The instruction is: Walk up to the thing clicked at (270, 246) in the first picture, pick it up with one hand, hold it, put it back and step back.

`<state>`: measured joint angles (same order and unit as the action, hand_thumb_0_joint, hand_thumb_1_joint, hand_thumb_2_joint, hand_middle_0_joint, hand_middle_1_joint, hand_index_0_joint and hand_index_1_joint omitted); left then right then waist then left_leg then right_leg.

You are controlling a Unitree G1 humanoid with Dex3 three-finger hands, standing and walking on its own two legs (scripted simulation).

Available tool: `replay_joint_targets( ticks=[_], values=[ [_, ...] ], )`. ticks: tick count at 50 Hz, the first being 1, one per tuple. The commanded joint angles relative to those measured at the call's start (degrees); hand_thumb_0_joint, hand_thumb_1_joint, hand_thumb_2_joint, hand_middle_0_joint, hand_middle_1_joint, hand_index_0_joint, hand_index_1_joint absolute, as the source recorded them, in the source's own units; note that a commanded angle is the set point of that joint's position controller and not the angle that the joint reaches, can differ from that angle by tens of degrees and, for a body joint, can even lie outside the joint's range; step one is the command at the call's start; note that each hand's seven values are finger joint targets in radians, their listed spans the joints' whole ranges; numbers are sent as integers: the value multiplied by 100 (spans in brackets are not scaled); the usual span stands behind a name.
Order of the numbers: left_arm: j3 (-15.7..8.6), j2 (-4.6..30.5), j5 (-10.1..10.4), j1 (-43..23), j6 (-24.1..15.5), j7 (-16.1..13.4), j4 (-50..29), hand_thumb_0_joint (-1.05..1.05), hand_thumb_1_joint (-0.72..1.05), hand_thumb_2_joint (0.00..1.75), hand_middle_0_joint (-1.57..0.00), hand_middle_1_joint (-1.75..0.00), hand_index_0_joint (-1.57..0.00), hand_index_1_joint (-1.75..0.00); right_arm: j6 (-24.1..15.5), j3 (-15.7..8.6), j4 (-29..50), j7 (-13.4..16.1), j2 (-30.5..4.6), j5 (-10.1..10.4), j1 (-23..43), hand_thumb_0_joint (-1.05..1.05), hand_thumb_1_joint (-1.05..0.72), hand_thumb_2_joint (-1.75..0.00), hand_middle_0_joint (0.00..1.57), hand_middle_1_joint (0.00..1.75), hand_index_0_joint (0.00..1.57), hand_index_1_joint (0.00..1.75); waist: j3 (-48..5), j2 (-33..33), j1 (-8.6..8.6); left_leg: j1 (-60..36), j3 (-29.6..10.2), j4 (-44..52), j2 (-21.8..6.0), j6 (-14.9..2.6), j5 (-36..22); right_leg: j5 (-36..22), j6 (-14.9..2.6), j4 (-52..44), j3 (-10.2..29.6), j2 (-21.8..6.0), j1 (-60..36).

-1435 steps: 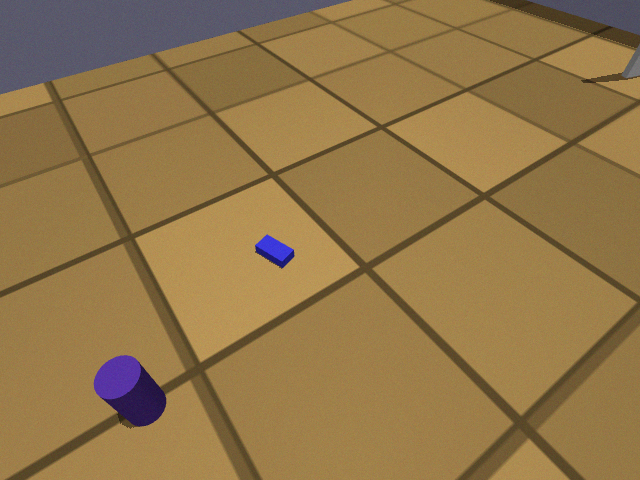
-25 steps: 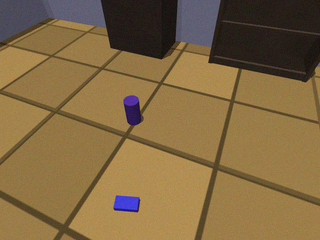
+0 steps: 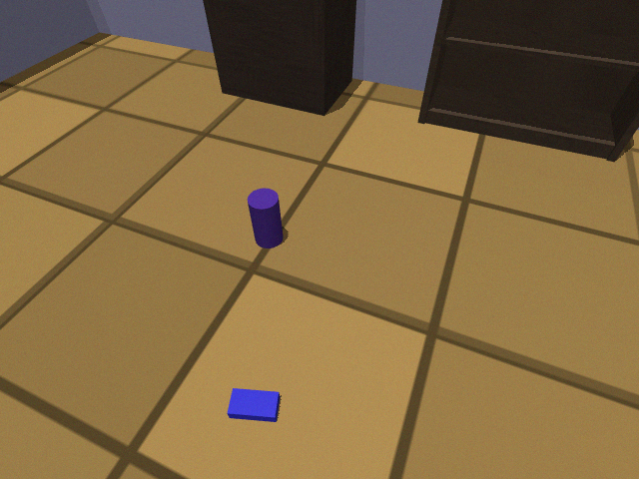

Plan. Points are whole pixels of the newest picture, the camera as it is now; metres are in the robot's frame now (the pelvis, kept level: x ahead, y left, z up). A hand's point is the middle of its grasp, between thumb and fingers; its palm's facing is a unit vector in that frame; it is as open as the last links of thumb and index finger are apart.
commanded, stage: stand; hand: left
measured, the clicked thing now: (254, 405) +0.47 +0.23 -0.76
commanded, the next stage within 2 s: walk up in 1.24 s
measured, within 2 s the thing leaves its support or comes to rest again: neither
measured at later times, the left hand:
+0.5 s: hand out of the picture +0.07 +0.25 -0.16, palm faces -0.02 -0.94 -0.34, open 7.4 cm
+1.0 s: hand out of the picture +0.07 +0.26 -0.16, palm faces -0.02 -0.94 -0.34, open 7.4 cm
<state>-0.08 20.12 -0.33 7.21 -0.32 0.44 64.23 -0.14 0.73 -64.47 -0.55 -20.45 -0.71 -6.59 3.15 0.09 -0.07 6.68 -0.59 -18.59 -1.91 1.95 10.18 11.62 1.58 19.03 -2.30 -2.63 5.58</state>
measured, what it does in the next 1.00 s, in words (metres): stands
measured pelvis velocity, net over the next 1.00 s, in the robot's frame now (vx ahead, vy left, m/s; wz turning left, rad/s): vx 0.00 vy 0.00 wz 0.00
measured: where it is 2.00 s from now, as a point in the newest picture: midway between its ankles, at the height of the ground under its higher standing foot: outside the picture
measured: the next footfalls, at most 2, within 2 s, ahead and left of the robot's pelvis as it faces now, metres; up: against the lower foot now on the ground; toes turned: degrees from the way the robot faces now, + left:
none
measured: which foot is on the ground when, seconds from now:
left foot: down 0.00-1.00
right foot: down 0.00-1.00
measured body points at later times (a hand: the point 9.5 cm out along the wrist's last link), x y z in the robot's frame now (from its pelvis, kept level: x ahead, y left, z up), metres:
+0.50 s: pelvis +0.00 +0.00 +0.00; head +0.02 +0.00 +0.45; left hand +0.07 +0.30 -0.13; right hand +0.08 -0.30 -0.13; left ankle +0.00 +0.14 -0.75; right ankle -0.01 -0.13 -0.75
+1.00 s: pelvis +0.00 +0.00 +0.00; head +0.02 +0.00 +0.45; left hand +0.07 +0.30 -0.13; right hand +0.07 -0.30 -0.13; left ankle +0.00 +0.14 -0.75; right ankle -0.01 -0.13 -0.75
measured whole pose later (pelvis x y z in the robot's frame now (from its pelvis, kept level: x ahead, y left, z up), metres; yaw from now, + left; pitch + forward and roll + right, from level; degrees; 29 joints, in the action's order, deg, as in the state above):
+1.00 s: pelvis +0.00 +0.00 +0.00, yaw +0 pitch -2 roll +0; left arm -0.2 20.1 -0.4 7.3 -0.2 0.5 64.1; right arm -0.2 0.9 -64.2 -0.5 -20.4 -0.8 -6.8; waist 3.3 0.1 -0.1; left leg 6.5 -0.4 -18.6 -1.8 1.8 10.4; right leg 11.6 1.7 18.9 -2.1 -2.7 5.4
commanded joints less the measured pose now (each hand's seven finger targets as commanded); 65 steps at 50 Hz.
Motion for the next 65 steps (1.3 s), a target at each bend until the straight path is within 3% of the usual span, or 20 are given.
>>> replay_joint_targets(
  ticks=[1, 7, 13, 28, 35, 40, 52, 57, 61, 62, 65],
  values=[
    [-248, 1268, -11, -183, -119, -79, -280, 0, 90, 90, -20, -30, -20, -30, -126, -255, 336, 89, -1182, 21, 173, 0, -90, -90, 20, 30, 20, 30, -389, -58, 15, -50, -397, 231, -545, -245, -910, -718, -245, -334, 414, -553, -11],
    [-255, 1269, -7, -157, -133, -82, -292, 0, 90, 90, -20, -30, -20, -30, -135, -261, 356, 93, -1205, 31, 187, 0, -90, -90, 20, 30, 20, 30, -572, -5, -13, -177, -388, 119, -587, -263, -1281, -1128, -254, -268, 412, -579, -143],
    [-269, 1269, -26, -178, -120, -86, -319, 0, 90, 90, -20, -30, -20, -30, -132, -248, 371, 107, -1200, 24, 143, 0, -90, -90, 20, 30, 20, 30, -545, -3, 2, -144, -338, 128, -579, -269, -1239, -1176, -254, -299, 433, -592, -165],
    [-275, 1266, -18, -204, -128, -90, -314, 0, 90, 90, -20, -30, -20, -30, -129, -250, 398, 100, -1205, 32, 169, 0, -90, -90, 20, 30, 20, 30, -485, -11, 6, -132, -370, 167, -584, -274, -1208, -1093, -242, -288, 383, -564, -170],
    [-278, 1264, -27, -174, -106, -76, -317, 0, 90, 90, -20, -30, -20, -30, -126, -251, 385, 100, -1214, 10, 149, 0, -90, -90, 20, 30, 20, 30, -401, 86, 2, 21, -355, 238, -545, -273, -827, -769, -250, -365, 434, -568, -115],
    [-264, 1251, -22, -139, -115, -75, -314, 0, 90, 90, -20, -30, -20, -30, -141, -252, 368, 103, -1231, 27, 160, 0, -90, -90, 20, 30, 20, 30, -456, 46, -20, -99, -403, 231, -583, -270, -1037, -842, -239, -331, 420, -553, -88],
    [-253, 1251, -22, -143, -115, -79, -311, 0, 90, 90, -20, -30, -20, -30, -135, -257, 342, 94, -1217, 17, 96, 0, -90, -90, 20, 30, 20, 30, -410, -25, 5, -38, -378, 228, -539, -267, -873, -725, -237, -358, 427, -557, -50],
    [-253, 1259, -25, -133, -121, -84, -323, 0, 90, 90, -20, -30, -20, -30, -142, -265, 358, 101, -1217, 16, 132, 0, -90, -90, 20, 30, 20, 30, -532, -2, -11, -111, -373, 172, -567, -280, -1130, -993, -252, -295, 408, -572, -129],
    [-253, 1257, -22, -141, -120, -85, -313, 0, 90, 90, -20, -30, -20, -30, -136, -256, 357, 95, -1214, 17, 123, 0, -90, -90, 20, 30, 20, 30, -454, -9, -2, -63, -368, 197, -563, -288, -974, -868, -240, -318, 414, -575, -100],
    [-365, 1348, -42, -78, -154, -51, -456, 0, 90, 90, -20, -30, -20, -30, -149, -370, 453, 59, -1263, -13, -13, 0, -90, -90, 20, 30, 20, 30, -660, -12, -52, -101, -258, 111, -361, -395, -438, -410, -292, -162, 317, -351, -301],
    [-399, 1327, -74, -59, -148, -39, -459, 0, 90, 90, -20, -30, -20, -30, -138, -391, 520, 41, -1216, -26, -3, 0, -90, -90, 20, 30, 20, 30, -419, -51, -72, 156, -245, 24, -320, -440, 46, 34, -356, -137, 376, -368, -112]
  ],
)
